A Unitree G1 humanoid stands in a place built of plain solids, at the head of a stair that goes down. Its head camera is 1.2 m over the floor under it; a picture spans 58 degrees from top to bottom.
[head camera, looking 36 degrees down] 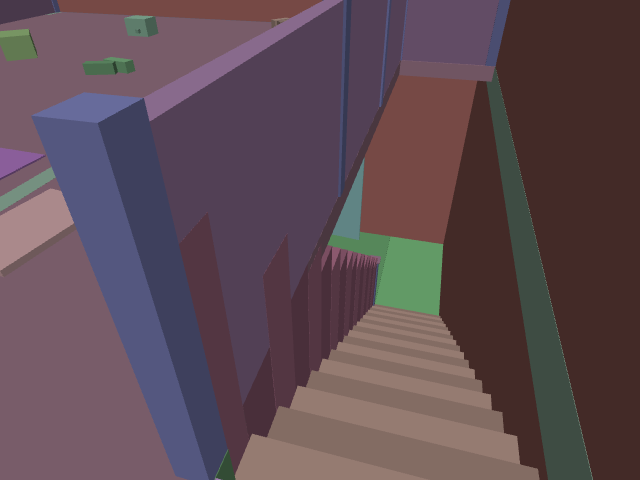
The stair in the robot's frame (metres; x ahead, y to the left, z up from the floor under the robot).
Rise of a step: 0.19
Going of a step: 0.24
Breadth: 0.99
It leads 15 degrees to the right of straight ahead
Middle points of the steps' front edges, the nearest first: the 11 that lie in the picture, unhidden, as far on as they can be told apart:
0.91 -0.31 -0.38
1.14 -0.37 -0.57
1.37 -0.43 -0.76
1.60 -0.49 -0.96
1.83 -0.56 -1.15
2.07 -0.62 -1.34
2.30 -0.68 -1.53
2.53 -0.74 -1.72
2.76 -0.80 -1.91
2.99 -0.86 -2.10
3.23 -0.93 -2.29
